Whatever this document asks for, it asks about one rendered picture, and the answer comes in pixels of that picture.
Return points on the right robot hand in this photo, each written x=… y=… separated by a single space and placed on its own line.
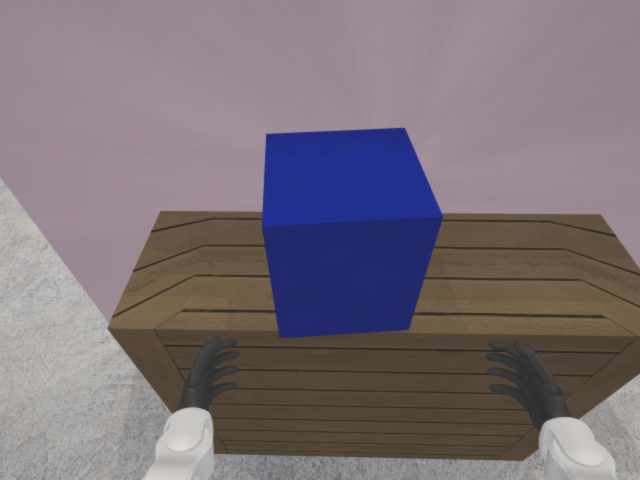
x=539 y=393

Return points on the carton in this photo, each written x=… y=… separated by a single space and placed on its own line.
x=349 y=224

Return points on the robot right forearm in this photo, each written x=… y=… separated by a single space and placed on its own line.
x=571 y=453

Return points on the left robot hand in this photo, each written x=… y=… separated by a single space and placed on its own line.
x=198 y=390

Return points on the pedestal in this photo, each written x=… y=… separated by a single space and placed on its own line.
x=562 y=284

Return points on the robot left forearm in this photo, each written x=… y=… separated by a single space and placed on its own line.
x=185 y=451

